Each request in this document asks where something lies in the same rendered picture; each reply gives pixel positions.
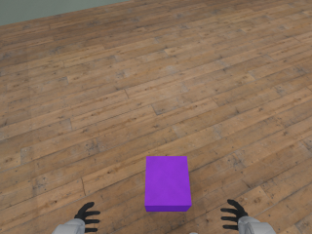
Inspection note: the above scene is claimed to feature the robot left hand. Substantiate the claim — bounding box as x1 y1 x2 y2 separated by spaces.
74 202 100 233

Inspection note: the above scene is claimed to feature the robot left forearm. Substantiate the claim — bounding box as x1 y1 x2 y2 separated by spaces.
52 218 86 234

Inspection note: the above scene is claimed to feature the robot right hand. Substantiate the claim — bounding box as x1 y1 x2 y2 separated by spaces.
220 199 248 231

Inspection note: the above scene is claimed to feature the carton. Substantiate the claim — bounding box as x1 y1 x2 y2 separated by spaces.
144 156 192 212

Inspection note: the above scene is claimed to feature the robot right forearm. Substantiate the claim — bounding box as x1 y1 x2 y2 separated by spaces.
238 215 276 234

